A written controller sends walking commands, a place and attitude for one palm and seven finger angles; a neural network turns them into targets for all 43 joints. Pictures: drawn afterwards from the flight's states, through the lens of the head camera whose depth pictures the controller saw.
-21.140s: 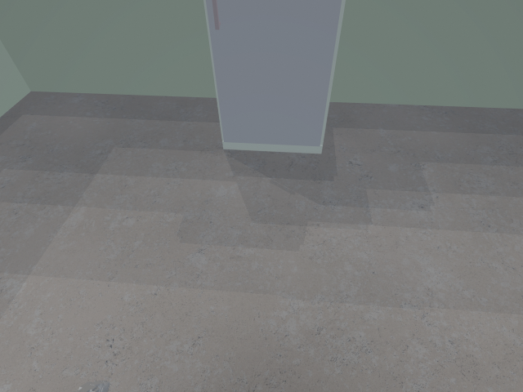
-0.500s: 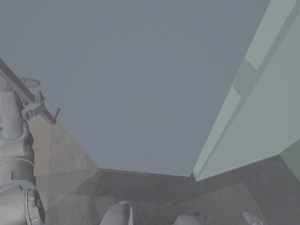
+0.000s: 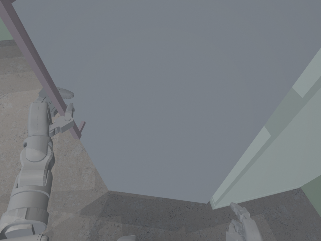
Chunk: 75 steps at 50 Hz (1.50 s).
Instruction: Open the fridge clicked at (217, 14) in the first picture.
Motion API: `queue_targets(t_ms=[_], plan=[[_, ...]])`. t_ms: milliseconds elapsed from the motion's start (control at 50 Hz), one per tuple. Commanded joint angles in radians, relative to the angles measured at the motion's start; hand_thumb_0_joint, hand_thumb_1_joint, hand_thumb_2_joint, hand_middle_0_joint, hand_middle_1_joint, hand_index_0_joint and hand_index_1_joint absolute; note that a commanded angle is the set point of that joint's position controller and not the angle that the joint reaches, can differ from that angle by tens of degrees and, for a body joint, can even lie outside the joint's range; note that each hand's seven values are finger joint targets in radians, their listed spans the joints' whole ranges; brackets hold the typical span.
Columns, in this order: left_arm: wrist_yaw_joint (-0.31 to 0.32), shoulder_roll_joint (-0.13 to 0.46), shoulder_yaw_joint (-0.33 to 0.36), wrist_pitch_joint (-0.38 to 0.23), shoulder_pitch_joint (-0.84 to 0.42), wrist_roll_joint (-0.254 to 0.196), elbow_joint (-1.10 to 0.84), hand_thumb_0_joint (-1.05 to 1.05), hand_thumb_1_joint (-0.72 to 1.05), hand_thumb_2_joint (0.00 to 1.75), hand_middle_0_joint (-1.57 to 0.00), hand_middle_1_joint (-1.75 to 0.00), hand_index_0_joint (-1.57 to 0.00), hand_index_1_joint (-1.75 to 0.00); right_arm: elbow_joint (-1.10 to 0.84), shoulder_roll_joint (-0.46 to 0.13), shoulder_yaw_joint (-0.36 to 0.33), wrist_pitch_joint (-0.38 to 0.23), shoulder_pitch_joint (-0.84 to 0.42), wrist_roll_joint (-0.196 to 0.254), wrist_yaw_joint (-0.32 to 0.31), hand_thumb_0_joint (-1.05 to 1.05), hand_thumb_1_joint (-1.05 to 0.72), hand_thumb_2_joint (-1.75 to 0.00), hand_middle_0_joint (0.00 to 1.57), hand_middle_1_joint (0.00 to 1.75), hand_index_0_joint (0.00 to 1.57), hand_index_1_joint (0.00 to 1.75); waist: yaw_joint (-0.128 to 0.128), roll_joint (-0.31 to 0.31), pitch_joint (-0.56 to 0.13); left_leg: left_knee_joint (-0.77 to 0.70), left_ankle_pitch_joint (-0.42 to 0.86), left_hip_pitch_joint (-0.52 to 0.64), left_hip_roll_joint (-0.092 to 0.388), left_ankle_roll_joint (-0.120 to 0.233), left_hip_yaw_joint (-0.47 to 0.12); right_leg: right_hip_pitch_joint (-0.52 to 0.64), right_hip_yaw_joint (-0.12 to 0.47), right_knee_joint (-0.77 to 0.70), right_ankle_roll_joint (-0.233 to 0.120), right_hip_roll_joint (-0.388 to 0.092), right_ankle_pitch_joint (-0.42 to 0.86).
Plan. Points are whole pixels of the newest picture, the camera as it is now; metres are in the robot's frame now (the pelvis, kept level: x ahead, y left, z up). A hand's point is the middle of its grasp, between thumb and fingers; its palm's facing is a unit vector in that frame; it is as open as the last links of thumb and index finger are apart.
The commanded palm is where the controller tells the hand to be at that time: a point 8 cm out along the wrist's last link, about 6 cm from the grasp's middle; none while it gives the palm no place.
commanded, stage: stop walking and hold the door back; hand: left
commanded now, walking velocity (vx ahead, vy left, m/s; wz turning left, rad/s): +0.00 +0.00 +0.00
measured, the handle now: (55, 84) +0.40 +0.28 +0.17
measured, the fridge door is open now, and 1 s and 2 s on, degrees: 70 67 67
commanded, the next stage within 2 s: loosen the grip on the handle in 0.22 s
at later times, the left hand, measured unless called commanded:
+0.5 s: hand (69, 107) +0.39 +0.27 +0.10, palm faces +0.32 -0.92 -0.24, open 6.8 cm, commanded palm +0.34 +0.30 +0.10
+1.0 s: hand (63, 111) +0.39 +0.29 +0.09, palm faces +0.34 -0.91 -0.24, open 14.4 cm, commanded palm +0.35 +0.34 +0.10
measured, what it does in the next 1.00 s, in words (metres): stands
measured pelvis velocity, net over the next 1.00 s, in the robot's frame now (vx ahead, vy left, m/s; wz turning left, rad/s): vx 0.03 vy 0.00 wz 0.01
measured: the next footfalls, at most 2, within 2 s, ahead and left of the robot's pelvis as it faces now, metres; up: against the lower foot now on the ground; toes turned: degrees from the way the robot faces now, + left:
none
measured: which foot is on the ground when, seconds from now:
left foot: down 0.00-1.00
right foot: down 0.00-1.00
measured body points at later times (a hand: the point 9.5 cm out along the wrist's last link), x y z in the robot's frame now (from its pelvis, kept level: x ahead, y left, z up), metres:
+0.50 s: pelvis -0.01 -0.01 +0.00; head +0.00 +0.00 +0.45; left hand +0.37 +0.31 +0.12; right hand +0.07 -0.30 -0.09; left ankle +0.06 +0.11 -0.73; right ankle +0.00 -0.12 -0.73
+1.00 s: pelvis +0.03 +0.00 -0.01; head +0.06 -0.01 +0.43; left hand +0.36 +0.33 +0.11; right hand +0.16 -0.25 -0.12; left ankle +0.06 +0.11 -0.73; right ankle +0.00 -0.12 -0.73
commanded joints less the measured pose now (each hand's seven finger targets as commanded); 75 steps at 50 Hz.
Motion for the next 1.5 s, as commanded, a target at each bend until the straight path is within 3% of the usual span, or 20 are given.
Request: queue_targets(t_ms=[0, 120, 280, 300, 320, 340, 380, 400, 540, 600, 680, 700, 720, 800, 960, 980, 1020, 1160, 1320, 1480], plan=[[0.042, 0.309, 0.119, -0.035, -0.454, -0.008, -0.018, 0.0, 0.9, 0.9, -0.45, -1.4, -0.45, -1.4, -0.08, -0.205, -0.078, -0.024, 0.016, 0.006, -0.034, 0.0, -0.9, -0.9, 0.2, 0.3, 0.2, 0.3, -0.033, -0.076, -0.273, -0.059, 0.041, 0.182, 0.037, 0.004, -0.067, -0.063, 0.159, -0.147, -0.026, -0.132, 0.086], [0.041, 0.298, 0.102, -0.053, -0.464, -0.001, 0.083, 0.0, 0.9, 0.9, -0.45, -1.4, -0.45, -1.4, -0.078, -0.222, -0.08, -0.02, 0.028, 0.005, -0.04, 0.0, -0.9, -0.9, 0.2, 0.3, 0.2, 0.3, -0.017, 0.007, -0.244, -0.209, -0.079, 0.12, 0.1, 0.043, -0.17, -0.028, 0.078, -0.111, -0.001, -0.054, -0.05], [0.046, 0.356, 0.147, -0.059, -0.411, -0.001, 0.094, 0.0, 0.9, 0.9, -0.45, -1.4, -0.45, -1.4, -0.084, -0.235, -0.095, -0.016, 0.057, 0.013, -0.04, 0.0, -0.9, -0.9, 0.2, 0.3, 0.2, 0.3, -0.019, 0.007, -0.271, -0.149, 0.022, 0.123, 0.065, 0.018, -0.104, 0.003, 0.101, -0.15, -0.013, -0.082, 0.001], [0.016, 0.889, 0.49, -0.092, -1.078, 0.111, -0.082, 0.0, 0.9, 0.9, -0.45, -1.4, -0.45, -1.4, -0.115, -0.278, -0.171, -0.026, 0.11, -0.011, -0.005, 0.0, -0.9, -0.9, 0.2, 0.3, 0.2, 0.3, 0.014, -0.112, -0.251, -0.057, 0.02, 0.075, 0.05, 0.042, -0.035, 0.003, 0.17, -0.176, -0.021, -0.123, 0.168], [-0.059, 0.4, 0.156, -0.004, -0.819, 0.112, 0.255, 0.0, 0.78, 0.84, -0.45, -1.4, -0.45, -1.4, -0.103, -0.255, -0.134, -0.063, 0.04, -0.026, 0.003, 0.0, -0.9, -0.9, 0.2, 0.3, 0.2, 0.3, -0.081, -0.095, -0.516, -0.143, 0.206, 0.133, -0.069, 0.041, 0.031, 0.016, 0.011, -0.02, -0.048, -0.008, 0.341], [-0.089, 0.326, 0.157, -0.003, -0.666, 0.056, 0.158, 0.0, 0.66, 0.78, -0.45, -1.4, -0.45, -1.4, -0.107, -0.276, -0.165, -0.084, 0.135, -0.003, 0.021, 0.0, -0.9, -0.9, 0.2, 0.3, 0.2, 0.3, -0.031, 0.05, -0.558, -0.097, 0.235, 0.231, -0.057, 0.007, 0.012, -0.031, -0.038, -0.018, -0.049, -0.005, 0.244], [-0.074, 0.398, 0.269, -0.046, -0.452, 0.022, 0.191, 0.0, 0.42, 0.67, -0.45, -1.4, -0.45, -1.4, -0.086, -0.268, -0.128, -0.072, 0.096, -0.009, 0.026, 0.0, -0.9, -0.9, 0.2, 0.3, 0.2, 0.3, -0.01, 0.083, -0.347, -0.086, 0.036, 0.16, -0.06, 0.015, -0.018, -0.17, -0.013, -0.058, -0.029, 0.009, 0.063], [-0.062, 0.366, 0.21, -0.076, -0.492, 0.029, 0.127, 0.0, 0.3, 0.61, -0.45, -1.4, -0.45, -1.4, -0.102, -0.262, -0.12, -0.068, 0.072, -0.012, 0.03, 0.0, -0.9, -0.9, 0.2, 0.3, 0.2, 0.3, -0.026, 0.066, -0.32, -0.09, -0.045, 0.123, -0.062, 0.024, -0.011, -0.2, -0.001, -0.057, -0.025, 0.003, -0.006], [-0.049, 0.367, 0.181, -0.075, -0.459, -0.003, 0.054, 0.0, -0.55, 0.2, -0.42, -1.37, -0.42, -1.37, -0.13, -0.265, -0.118, -0.044, 0.069, 0.013, 0.015, 0.0, -0.9, -0.9, 0.2, 0.3, 0.2, 0.3, -0.028, -0.012, -0.303, -0.063, -0.192, 0.034, -0.055, 0.041, -0.019, -0.241, 0.038, -0.05, -0.019, -0.008, -0.162], [-0.057, 0.324, 0.132, -0.051, -0.493, -0.01, 0.022, 0.0, -0.55, 0.2, -0.38, -1.32, -0.38, -1.32, -0.128, -0.254, -0.112, -0.051, 0.069, 0.018, 0.002, 0.0, -0.9, -0.9, 0.2, 0.3, 0.2, 0.3, -0.039, 0.001, -0.301, -0.046, -0.156, 0.045, -0.054, 0.043, -0.023, -0.265, 0.035, -0.036, -0.016, -0.002, -0.119], [-0.039, 0.317, 0.156, -0.062, -0.46, -0.018, -0.111, 0.0, -0.55, 0.2, -0.33, -1.25, -0.33, -1.25, -0.115, -0.241, -0.12, -0.052, 0.094, 0.003, -0.003, 0.0, -0.9, -0.9, 0.2, 0.3, 0.2, 0.3, -0.032, 0.033, -0.434, 0.01, 0.043, 0.13, -0.047, 0.039, -0.028, -0.236, 0.017, 0.018, -0.02, 0.012, 0.056], [-0.032, 0.463, 0.285, -0.053, -0.427, -0.003, 0.013, 0.0, -0.55, 0.2, -0.32, -1.23, -0.32, -1.23, -0.086, -0.257, -0.117, -0.04, 0.118, -0.001, -0.013, 0.0, -0.9, -0.9, 0.2, 0.3, 0.2, 0.3, -0.031, -0.004, -0.379, 0.023, 0.05, 0.071, -0.045, 0.039, -0.029, -0.245, 0.018, 0.026, -0.018, 0.011, 0.07], [-0.045, 0.376, 0.202, -0.055, -0.461, -0.007, -0.022, 0.0, -0.55, 0.2, -0.3, -1.22, -0.3, -1.22, -0.098, -0.244, -0.106, -0.034, 0.107, -0.002, -0.012, 0.0, -0.9, -0.9, 0.2, 0.3, 0.2, 0.3, -0.045, -0.003, -0.381, 0.032, 0.072, 0.058, -0.056, 0.041, -0.023, -0.24, 0.017, 0.038, -0.01, 0.009, 0.106], [-0.076, 0.36, 0.206, -0.06, -0.419, -0.025, -0.121, 0.0, -0.55, 0.2, -0.25, -1.15, -0.25, -1.15, -0.103, -0.237, -0.118, -0.034, 0.118, -0.004, -0.008, 0.0, -0.9, -0.9, 0.2, 0.3, 0.2, 0.3, -0.025, 0.054, -0.514, 0.072, 0.218, 0.142, -0.052, 0.036, -0.029, -0.21, 0.014, 0.076, -0.017, 0.014, 0.234], [-0.104, 0.267, 0.167, 0.012, -0.248, -0.07, -0.165, 0.0, -0.55, 0.2, -0.25, -1.15, -0.25, -1.15, -0.119, -0.227, -0.117, -0.023, 0.107, 0.012, 0.0, 0.0, -0.9, -0.9, 0.2, 0.3, 0.2, 0.3, -0.018, 0.007, -0.442, 0.084, 0.3, 0.119, -0.045, 0.033, -0.044, -0.219, -0.004, 0.084, -0.013, 0.017, 0.303], [-0.091, 0.493, 0.341, 0.017, -0.331, -0.051, -0.136, 0.0, -0.55, 0.2, -0.25, -1.15, -0.25, -1.15, -0.098, -0.248, -0.119, -0.008, 0.12, 0.011, -0.015, 0.0, -0.9, -0.9, 0.2, 0.3, 0.2, 0.3, -0.016, -0.009, -0.429, 0.078, 0.27, 0.086, -0.041, 0.032, -0.049, -0.21, 0.005, 0.083, -0.014, 0.016, 0.29], [-0.105, 0.406, 0.264, 0.021, -0.358, -0.04, -0.141, 0.0, -0.55, 0.2, -0.25, -1.15, -0.25, -1.15, -0.117, -0.225, -0.108, 0.0, 0.101, 0.011, -0.021, 0.0, -0.9, -0.9, 0.2, 0.3, 0.2, 0.3, -0.025, 0.015, -0.416, 0.073, 0.241, 0.077, -0.052, 0.034, -0.039, -0.218, 0.004, 0.081, -0.012, 0.015, 0.263], [-0.188, 0.423, 0.275, -0.013, -0.307, -0.067, -0.073, 0.0, -0.55, 0.2, -0.25, -1.15, -0.25, -1.15, -0.112, -0.233, -0.111, 0.007, 0.125, 0.011, -0.024, 0.0, -0.9, -0.9, 0.2, 0.3, 0.2, 0.3, -0.024, 0.061, -0.441, 0.101, 0.291, 0.095, -0.049, 0.034, -0.045, -0.234, 0.006, 0.091, -0.018, 0.021, 0.288], [-0.254, 0.507, 0.289, -0.037, -0.436, -0.072, 0.042, 0.0, -0.55, 0.2, -0.25, -1.15, -0.25, -1.15, -0.103, -0.253, -0.108, 0.011, 0.146, 0.018, -0.04, 0.0, -0.9, -0.9, 0.2, 0.3, 0.2, 0.3, -0.055, 0.053, -0.389, 0.096, 0.138, 0.044, -0.051, 0.038, -0.056, -0.317, 0.007, 0.075, -0.016, 0.024, 0.14], [-0.284, 0.631, 0.368, -0.093, -0.445, -0.06, 0.137, 0.0, -0.55, 0.2, -0.25, -1.15, -0.25, -1.15, -0.097, -0.267, -0.107, 0.019, 0.177, 0.012, -0.039, 0.0, -0.9, -0.9, 0.2, 0.3, 0.2, 0.3, -0.035, 0.104, -0.456, 0.112, 0.125, 0.031, -0.051, 0.04, -0.064, -0.32, 0.009, 0.093, -0.022, 0.028, 0.102]])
